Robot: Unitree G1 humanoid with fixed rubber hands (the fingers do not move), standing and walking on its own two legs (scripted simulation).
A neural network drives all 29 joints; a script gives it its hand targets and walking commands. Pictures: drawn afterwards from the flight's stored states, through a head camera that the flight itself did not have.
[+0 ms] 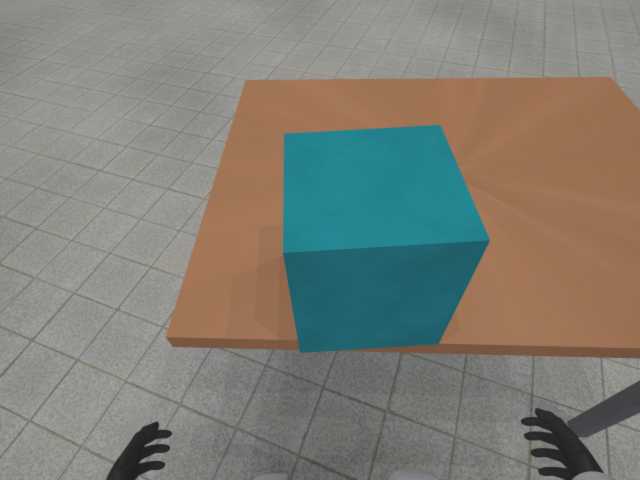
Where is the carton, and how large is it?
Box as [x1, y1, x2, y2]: [283, 125, 489, 352]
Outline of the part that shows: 440,125 284,134 283,255 300,352 438,343 489,241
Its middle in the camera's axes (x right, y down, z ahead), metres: +0.07 +0.01 +0.55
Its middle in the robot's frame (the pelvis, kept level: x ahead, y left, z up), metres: +0.40 -0.05 +0.04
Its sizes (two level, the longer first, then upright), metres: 0.210 0.200 0.250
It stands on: a table, 0.67 m high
